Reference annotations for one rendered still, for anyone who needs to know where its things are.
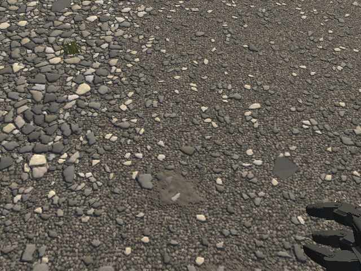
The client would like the robot right hand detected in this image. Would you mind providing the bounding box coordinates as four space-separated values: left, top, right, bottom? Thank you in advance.
303 200 361 271

